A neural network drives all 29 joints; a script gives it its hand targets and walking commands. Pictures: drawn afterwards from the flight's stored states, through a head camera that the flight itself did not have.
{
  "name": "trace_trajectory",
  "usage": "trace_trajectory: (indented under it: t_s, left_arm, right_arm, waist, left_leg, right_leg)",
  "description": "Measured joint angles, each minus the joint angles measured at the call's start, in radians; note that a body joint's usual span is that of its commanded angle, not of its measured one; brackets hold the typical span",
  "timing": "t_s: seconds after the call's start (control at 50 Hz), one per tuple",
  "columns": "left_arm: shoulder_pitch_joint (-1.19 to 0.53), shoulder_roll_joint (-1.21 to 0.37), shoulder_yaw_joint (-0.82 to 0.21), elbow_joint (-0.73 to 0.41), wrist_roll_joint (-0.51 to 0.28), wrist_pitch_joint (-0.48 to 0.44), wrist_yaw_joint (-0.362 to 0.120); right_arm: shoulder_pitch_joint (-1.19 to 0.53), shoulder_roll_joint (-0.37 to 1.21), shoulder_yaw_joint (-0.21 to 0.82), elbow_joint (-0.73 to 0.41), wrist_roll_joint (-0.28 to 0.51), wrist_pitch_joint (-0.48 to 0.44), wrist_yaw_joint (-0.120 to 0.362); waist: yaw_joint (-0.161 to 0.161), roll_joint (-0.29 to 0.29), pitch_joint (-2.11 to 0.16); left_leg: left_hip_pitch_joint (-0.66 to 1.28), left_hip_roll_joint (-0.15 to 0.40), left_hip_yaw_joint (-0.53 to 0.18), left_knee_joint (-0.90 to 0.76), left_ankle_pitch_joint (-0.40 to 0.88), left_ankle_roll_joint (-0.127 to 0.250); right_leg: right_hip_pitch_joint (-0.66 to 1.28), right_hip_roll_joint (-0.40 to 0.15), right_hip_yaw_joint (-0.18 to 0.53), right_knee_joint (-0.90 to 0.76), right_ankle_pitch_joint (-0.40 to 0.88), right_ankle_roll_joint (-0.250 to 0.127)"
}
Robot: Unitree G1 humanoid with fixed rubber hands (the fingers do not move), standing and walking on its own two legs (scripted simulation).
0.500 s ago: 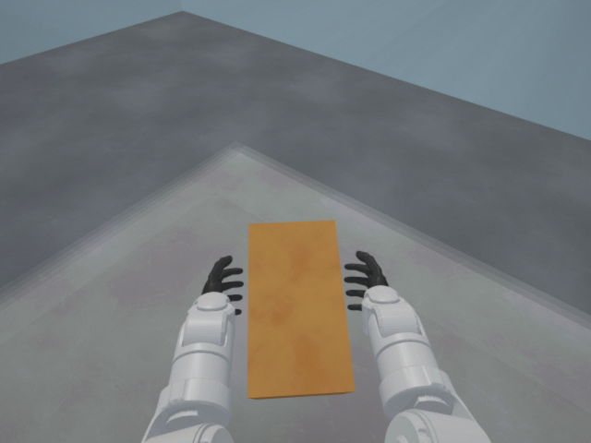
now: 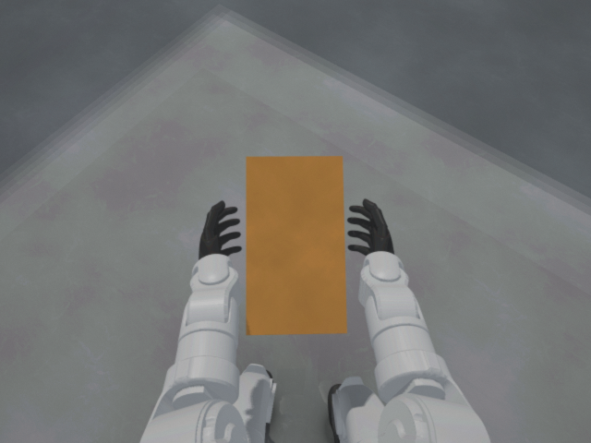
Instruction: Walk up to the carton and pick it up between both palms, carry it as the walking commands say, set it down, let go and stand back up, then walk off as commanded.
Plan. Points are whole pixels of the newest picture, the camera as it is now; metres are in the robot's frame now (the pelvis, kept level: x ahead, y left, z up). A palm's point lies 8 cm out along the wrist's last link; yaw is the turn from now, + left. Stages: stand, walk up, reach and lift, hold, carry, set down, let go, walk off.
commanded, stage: set down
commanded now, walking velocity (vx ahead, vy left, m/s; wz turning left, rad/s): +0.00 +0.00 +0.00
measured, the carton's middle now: (294, 244) +0.41 +0.04 -0.15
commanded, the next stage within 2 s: none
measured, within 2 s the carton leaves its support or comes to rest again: neither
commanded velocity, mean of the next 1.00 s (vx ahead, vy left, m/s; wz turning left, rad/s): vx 0.00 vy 0.00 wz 0.00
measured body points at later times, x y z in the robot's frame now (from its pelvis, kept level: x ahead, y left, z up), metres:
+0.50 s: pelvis +0.00 -0.01 -0.07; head +0.18 +0.01 +0.34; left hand +0.39 +0.16 -0.14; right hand +0.41 -0.07 -0.14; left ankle +0.08 +0.13 -0.69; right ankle +0.06 -0.13 -0.69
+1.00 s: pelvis -0.02 -0.01 -0.14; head +0.22 +0.02 +0.24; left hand +0.41 +0.17 -0.23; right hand +0.44 -0.06 -0.22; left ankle +0.08 +0.13 -0.69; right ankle +0.06 -0.13 -0.69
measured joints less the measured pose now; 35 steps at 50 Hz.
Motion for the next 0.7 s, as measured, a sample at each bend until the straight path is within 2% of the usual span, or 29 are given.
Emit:
trace_trajectory:
  t_s: [0.22,0.7]
  left_arm:
    - [-0.029,0.024,-0.018,-0.003,-0.047,-0.045,0.012]
    - [-0.137,0.091,-0.037,0.066,-0.106,-0.052,0.021]
  right_arm:
    - [-0.033,-0.005,0.033,-0.011,0.054,-0.036,-0.041]
    - [-0.137,-0.034,0.057,0.039,0.111,-0.047,-0.112]
  waist:
    - [-0.005,-0.007,-0.073]
    - [0.008,-0.021,-0.159]
  left_leg:
    - [-0.249,-0.014,-0.015,0.154,-0.050,-0.012]
    - [-0.607,-0.039,-0.037,0.468,-0.162,-0.033]
  right_leg:
    - [-0.248,0.015,-0.007,0.159,-0.056,0.002]
    - [-0.603,0.056,-0.015,0.471,-0.168,0.007]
